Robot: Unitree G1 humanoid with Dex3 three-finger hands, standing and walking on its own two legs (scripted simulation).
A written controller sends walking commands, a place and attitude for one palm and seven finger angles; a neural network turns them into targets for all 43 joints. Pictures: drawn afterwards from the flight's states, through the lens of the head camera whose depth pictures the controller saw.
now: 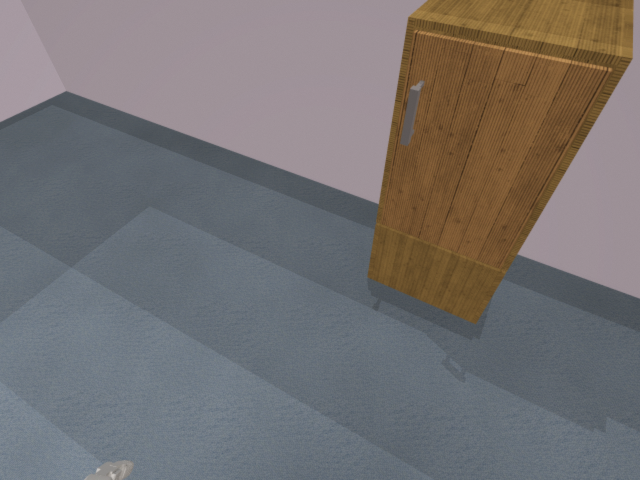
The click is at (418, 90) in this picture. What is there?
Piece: cupboard door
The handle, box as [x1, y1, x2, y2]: [400, 80, 424, 145]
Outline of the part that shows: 421,80 415,86 413,85 410,88 400,141 400,143 405,145 408,144 410,136 413,133 412,126 419,92 424,82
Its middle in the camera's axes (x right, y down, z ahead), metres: +0.22 -0.30 +0.94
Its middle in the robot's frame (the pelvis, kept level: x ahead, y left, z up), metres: +0.92 -0.18 -0.01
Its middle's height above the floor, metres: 0.76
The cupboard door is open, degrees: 0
